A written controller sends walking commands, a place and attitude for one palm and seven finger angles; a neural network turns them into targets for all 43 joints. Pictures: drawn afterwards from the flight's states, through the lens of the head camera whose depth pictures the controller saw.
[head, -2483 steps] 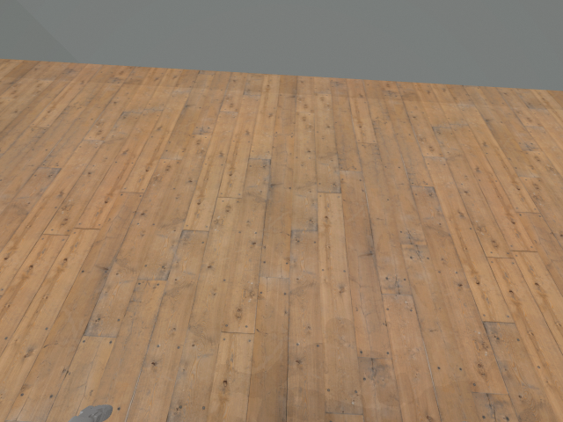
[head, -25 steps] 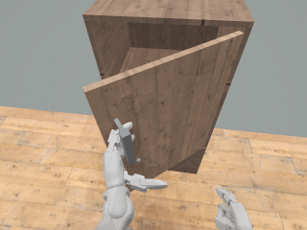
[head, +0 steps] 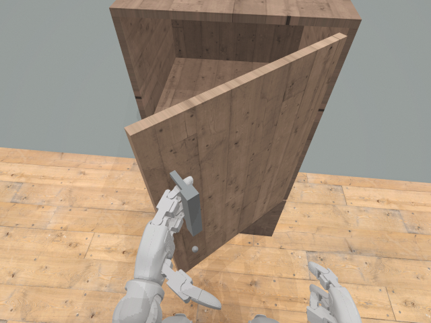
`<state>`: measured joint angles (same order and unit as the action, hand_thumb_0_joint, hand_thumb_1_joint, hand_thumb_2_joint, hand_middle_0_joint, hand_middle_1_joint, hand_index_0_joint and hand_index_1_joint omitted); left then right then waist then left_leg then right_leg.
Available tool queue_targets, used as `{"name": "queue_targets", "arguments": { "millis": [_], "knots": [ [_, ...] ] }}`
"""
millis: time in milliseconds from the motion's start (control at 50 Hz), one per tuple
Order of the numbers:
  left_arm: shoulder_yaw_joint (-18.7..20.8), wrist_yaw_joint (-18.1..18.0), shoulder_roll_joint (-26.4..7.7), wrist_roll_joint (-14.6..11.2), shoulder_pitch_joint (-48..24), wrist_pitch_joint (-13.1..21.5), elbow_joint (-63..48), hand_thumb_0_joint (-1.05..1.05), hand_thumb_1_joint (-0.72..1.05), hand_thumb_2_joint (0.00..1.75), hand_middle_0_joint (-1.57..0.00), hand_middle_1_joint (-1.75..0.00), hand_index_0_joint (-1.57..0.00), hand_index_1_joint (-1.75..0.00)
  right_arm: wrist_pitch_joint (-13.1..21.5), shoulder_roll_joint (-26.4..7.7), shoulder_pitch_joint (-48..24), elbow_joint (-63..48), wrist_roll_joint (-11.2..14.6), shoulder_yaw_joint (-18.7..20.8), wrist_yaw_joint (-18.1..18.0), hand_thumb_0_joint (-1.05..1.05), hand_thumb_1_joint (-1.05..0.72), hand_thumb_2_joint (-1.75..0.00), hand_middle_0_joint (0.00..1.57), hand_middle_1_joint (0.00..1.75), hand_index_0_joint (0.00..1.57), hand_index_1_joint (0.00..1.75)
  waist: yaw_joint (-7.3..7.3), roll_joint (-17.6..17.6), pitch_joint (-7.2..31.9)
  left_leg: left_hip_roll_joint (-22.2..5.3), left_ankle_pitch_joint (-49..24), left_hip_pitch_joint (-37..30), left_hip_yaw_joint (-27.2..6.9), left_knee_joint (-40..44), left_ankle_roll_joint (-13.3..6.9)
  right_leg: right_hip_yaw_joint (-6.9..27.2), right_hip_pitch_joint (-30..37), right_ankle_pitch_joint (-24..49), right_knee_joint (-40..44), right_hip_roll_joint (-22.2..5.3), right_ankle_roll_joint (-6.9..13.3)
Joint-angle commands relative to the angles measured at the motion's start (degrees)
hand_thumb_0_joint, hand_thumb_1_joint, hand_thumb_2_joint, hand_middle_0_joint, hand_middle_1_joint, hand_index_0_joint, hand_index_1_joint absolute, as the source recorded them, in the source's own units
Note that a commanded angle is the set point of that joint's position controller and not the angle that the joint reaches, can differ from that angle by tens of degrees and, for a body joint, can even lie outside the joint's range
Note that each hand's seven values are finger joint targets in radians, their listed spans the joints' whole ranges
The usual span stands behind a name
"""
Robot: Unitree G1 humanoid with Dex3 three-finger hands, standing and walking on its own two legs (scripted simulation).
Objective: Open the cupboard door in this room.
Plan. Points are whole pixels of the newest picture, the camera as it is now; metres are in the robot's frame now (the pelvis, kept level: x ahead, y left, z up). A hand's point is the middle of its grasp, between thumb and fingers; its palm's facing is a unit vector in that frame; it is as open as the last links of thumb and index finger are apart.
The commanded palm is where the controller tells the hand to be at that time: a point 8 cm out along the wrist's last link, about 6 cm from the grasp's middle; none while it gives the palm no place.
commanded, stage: slide the hand sideways off the handle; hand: left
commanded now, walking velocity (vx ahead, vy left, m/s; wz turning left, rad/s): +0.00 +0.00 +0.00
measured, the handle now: (185, 204) +0.30 +0.07 +0.08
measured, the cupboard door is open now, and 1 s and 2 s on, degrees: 43 42 42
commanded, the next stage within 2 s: draw the hand back to the body in 0.72 s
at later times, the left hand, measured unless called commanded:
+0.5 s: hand (161, 269) +0.20 +0.09 +0.07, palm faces -0.11 -0.99 -0.02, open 16.0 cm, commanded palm +0.17 +0.17 +0.07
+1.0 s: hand (123, 279) +0.18 +0.14 +0.09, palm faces -0.07 -1.00 -0.04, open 16.3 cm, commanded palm +0.15 +0.21 +0.10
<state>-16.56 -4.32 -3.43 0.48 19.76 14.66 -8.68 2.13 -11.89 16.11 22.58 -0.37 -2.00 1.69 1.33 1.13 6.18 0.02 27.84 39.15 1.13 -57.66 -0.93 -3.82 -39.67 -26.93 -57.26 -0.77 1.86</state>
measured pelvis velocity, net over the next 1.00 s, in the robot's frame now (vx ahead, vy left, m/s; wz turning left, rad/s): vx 0.00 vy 0.00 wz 0.01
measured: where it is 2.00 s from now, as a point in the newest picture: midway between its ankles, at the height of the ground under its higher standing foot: outside the picture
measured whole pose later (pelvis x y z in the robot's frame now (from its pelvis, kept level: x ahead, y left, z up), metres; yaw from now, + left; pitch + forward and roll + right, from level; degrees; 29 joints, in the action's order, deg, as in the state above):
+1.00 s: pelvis +0.00 +0.00 -0.01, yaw +1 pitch +10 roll -2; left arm 0.3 10.0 -12.6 -12.1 36.0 15.7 -21.5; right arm 3.0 -11.9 15.7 21.8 2.5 -0.8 -2.4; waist -0.3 2.4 8.0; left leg -0.8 30.0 41.7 -0.9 -61.8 -0.7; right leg -5.6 -40.7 -28.4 -59.2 0.1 2.0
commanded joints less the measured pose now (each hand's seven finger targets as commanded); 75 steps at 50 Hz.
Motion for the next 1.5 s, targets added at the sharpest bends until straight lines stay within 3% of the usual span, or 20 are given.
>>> {"name": "queue_targets", "arguments": {
  "millis": [0,140,220,560,640,720,780,800,860,1020,1100,1200,1240,1300,1320,1340,1360,1400,1440,1480],
  "knots": [
    [3.6,-0.7,-0.7,-0.9,0.5,3.9,-15.8,0.00,-0.50,0.30,-0.15,-0.30,-0.15,-0.30,2.5,-5.7,-4.7,-10.9,0.5,2.6,-0.7,0.00,-0.90,-0.90,0.20,0.30,0.20,0.30,-1.19,-2.1,8.9,1.0,-9.0,-3.7,-2.3,9.0,-0.2,1.6,7.2,9.9,9.1,1.1,0.3],
    [4.7,0.8,-2.2,-2.1,3.3,5.1,-19.8,0.00,-0.50,0.30,-0.15,-0.30,-0.15,-0.30,2.9,-6.0,-4.1,-11.3,0.4,2.8,-1.1,0.00,-0.90,-0.90,0.20,0.30,0.20,0.30,-0.34,-2.7,8.8,1.0,-10.5,-2.8,-2.8,7.4,-0.3,1.4,6.0,11.8,7.6,1.3,0.0],
    [7.5,2.4,-4.0,-3.0,9.0,5.5,-20.1,0.00,-0.50,0.30,-0.15,-0.30,-0.15,-0.30,2.9,-6.1,-3.3,-11.5,0.6,3.1,-1.4,0.00,-0.90,-0.90,0.20,0.30,0.20,0.30,-1.21,-3.3,10.4,1.0,-12.6,-2.3,-2.6,6.6,-0.2,1.4,7.2,14.4,6.7,1.5,0.0],
    [17.7,10.3,-9.6,-10.3,18.3,6.8,-21.6,0.00,-0.50,0.30,-0.15,-0.30,-0.15,-0.30,3.0,-5.8,-4.0,-11.2,1.8,4.1,-3.3,0.00,-0.90,-0.90,0.20,0.30,0.20,0.30,-1.71,-2.4,9.3,1.6,-11.5,1.7,-2.0,3.7,0.0,4.0,8.3,15.1,7.9,1.0,-1.0],
    [18.2,13.5,-10.4,-11.8,19.1,7.9,-22.7,0.00,-0.50,0.30,-0.15,-0.30,-0.15,-0.30,3.5,-6.2,-4.2,-10.7,2.1,4.4,-3.8,0.00,-0.90,-0.90,0.20,0.30,0.20,0.30,-1.00,-2.1,9.9,1.6,-11.9,1.8,-2.2,2.7,-0.1,4.8,8.3,16.7,7.9,0.6,-1.4],
    [16.2,16.5,-10.3,-13.1,15.0,8.7,-22.5,0.00,-0.50,0.30,-0.15,-0.30,-0.15,-0.30,4.6,-7.0,-4.2,-10.4,2.2,4.3,-4.4,0.00,-0.90,-0.90,0.20,0.30,0.20,0.30,0.62,-2.6,7.0,1.4,-9.0,2.9,-2.8,2.2,-0.4,4.9,4.7,10.1,8.9,0.7,-1.3],
    [17.2,16.1,-11.3,-12.9,14.8,8.8,-22.7,0.00,-0.50,0.30,-0.15,-0.30,-0.15,-0.30,5.1,-7.1,-3.9,-10.5,2.2,4.5,-4.5,0.00,-0.90,-0.90,0.20,0.30,0.20,0.30,-0.12,-1.7,8.5,1.3,-7.9,2.5,-3.0,2.2,-0.4,4.2,3.4,6.5,8.2,1.0,-0.9],
    [16.8,15.9,-10.8,-12.7,15.7,8.5,-22.4,0.00,-0.50,0.30,-0.15,-0.30,-0.15,-0.30,5.2,-7.0,-4.0,-10.7,2.2,4.5,-4.5,0.00,-0.90,-0.90,0.20,0.30,0.20,0.30,-0.36,-1.5,8.4,1.4,-7.8,2.5,-3.0,2.4,-0.4,4.0,3.4,6.3,8.2,1.0,-0.8],
    [21.2,14.1,-14.2,-12.8,17.8,7.1,-26.1,0.00,-0.50,0.30,-0.15,-0.30,-0.15,-0.30,4.5,-6.4,-4.4,-11.4,2.7,4.5,-4.5,0.00,-0.90,-0.90,0.20,0.30,0.20,0.30,-2.50,1.3,11.5,1.3,-10.1,-0.1,-2.8,4.6,-0.3,3.2,7.2,8.8,7.9,1.3,-0.2],
    [22.3,15.0,-14.2,-14.7,16.6,2.0,-25.5,0.00,-0.50,0.30,-0.15,-0.30,-0.15,-0.30,4.7,-6.8,-5.5,-10.7,3.5,3.3,-5.2,0.00,-0.90,-0.90,0.20,0.30,0.20,0.30,-1.22,0.2,5.3,0.7,-8.1,-2.6,-3.5,8.7,-0.5,1.7,7.7,6.6,12.0,2.0,-0.6],
    [24.3,16.6,-15.5,-16.1,15.3,0.4,-26.5,0.00,-0.50,0.30,-0.15,-0.30,-0.15,-0.30,6.0,-7.2,-5.3,-10.3,3.6,2.9,-5.5,0.00,-0.90,-0.90,0.20,0.30,0.20,0.30,-1.25,-0.5,4.6,0.6,-8.2,-4.4,-3.8,10.2,-0.5,1.5,8.9,6.6,13.6,1.9,-0.8],
    [26.9,17.0,-17.0,-16.9,13.3,-1.3,-28.5,0.00,-0.50,0.30,-0.15,-0.30,-0.15,-0.30,7.5,-7.4,-5.3,-9.5,3.9,2.5,-5.5,0.00,-0.90,-0.90,0.20,0.30,0.20,0.30,-1.84,2.4,4.6,0.3,-9.2,-7.3,-4.4,12.7,-0.3,0.2,10.5,8.0,14.3,2.3,-0.5],
    [27.7,16.9,-17.5,-17.1,13.5,-1.9,-29.8,0.00,-0.43,0.33,-0.15,-0.30,-0.15,-0.30,8.4,-7.2,-5.7,-9.1,3.9,2.3,-5.3,0.00,-0.90,-0.90,0.20,0.30,0.20,0.30,-2.50,4.5,5.6,0.3,-11.9,-9.3,-4.6,13.6,-0.1,-0.5,12.0,10.8,14.1,2.3,-0.3],
    [28.3,17.6,-17.7,-17.5,14.2,-3.5,-29.7,0.00,-0.32,0.37,-0.16,-0.30,-0.16,-0.30,9.3,-7.4,-5.8,-8.4,4.0,2.2,-5.0,0.00,-0.90,-0.90,0.20,0.30,0.20,0.30,-2.54,3.5,4.8,0.2,-13.5,-10.7,-4.9,14.9,0.1,-1.1,12.9,12.8,14.9,2.5,-0.5],
    [31.2,8.5,-25.6,-8.5,15.0,-6.0,-33.4,0.00,-0.29,0.39,-0.16,-0.30,-0.16,-0.30,8.1,-6.5,-5.7,-8.9,3.3,2.4,-6.9,0.00,-0.90,-0.90,0.20,0.30,0.20,0.30,-5.86,2.0,5.0,-0.8,-12.2,-9.8,-4.6,18.3,0.1,2.0,15.8,10.9,17.7,1.3,0.4],
    [27.3,4.7,-19.3,-7.7,16.2,-7.7,-33.8,0.00,-0.26,0.40,-0.16,-0.30,-0.16,-0.30,7.8,-5.8,-6.1,-9.0,2.8,1.6,-7.4,0.00,-0.90,-0.90,0.20,0.30,0.20,0.30,-4.04,2.0,1.0,-0.5,-10.7,-10.1,-4.4,19.5,0.2,1.9,15.2,9.8,19.3,1.1,0.2],
    [25.4,2.4,-17.4,-6.3,17.2,-9.1,-32.3,0.00,-0.22,0.42,-0.16,-0.30,-0.16,-0.30,7.3,-5.7,-5.4,-8.0,2.8,1.4,-7.5,0.00,-0.90,-0.90,0.20,0.30,0.20,0.30,-3.58,3.1,-0.6,-0.9,-10.4,-11.2,-4.5,20.2,0.3,1.5,15.4,9.5,19.9,0.9,0.0],
    [26.3,-0.3,-18.7,-4.7,16.5,-10.3,-33.9,0.00,-0.15,0.45,-0.16,-0.30,-0.16,-0.30,6.6,-6.2,-5.6,-7.3,2.5,1.4,-7.6,0.00,-0.90,-0.90,0.20,0.30,0.20,0.30,-3.58,4.4,0.1,-1.1,-12.5,-13.8,-4.6,21.5,0.2,1.2,17.4,10.8,21.1,0.8,0.0],
    [27.4,-1.8,-19.9,-3.8,15.9,-10.8,-33.2,0.00,-0.08,0.48,-0.16,-0.30,-0.16,-0.30,6.6,-6.4,-6.4,-6.2,2.1,1.3,-7.9,0.00,-0.90,-0.90,0.20,0.30,0.20,0.30,-3.63,1.6,0.1,-1.3,-14.8,-16.1,-4.4,23.0,0.0,1.1,19.7,12.7,22.7,0.7,-0.2],
    [27.8,-2.7,-20.2,-3.2,13.4,-10.8,-32.6,0.00,-0.01,0.51,-0.17,-0.30,-0.17,-0.30,6.8,-6.4,-6.9,-5.2,1.9,1.1,-8.1,0.00,-0.90,-0.90,0.20,0.30,0.20,0.30,-3.37,1.8,-1.2,-1.2,-13.7,-18.0,-4.2,24.7,-0.1,1.1,20.7,11.9,24.7,0.6,-0.3]
  ]
}}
